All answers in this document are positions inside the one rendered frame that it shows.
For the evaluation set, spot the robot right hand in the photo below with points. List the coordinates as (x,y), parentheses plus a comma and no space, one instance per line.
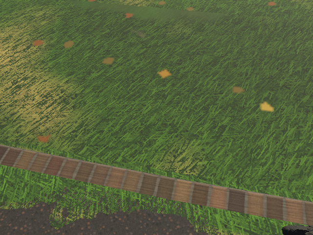
(297,230)

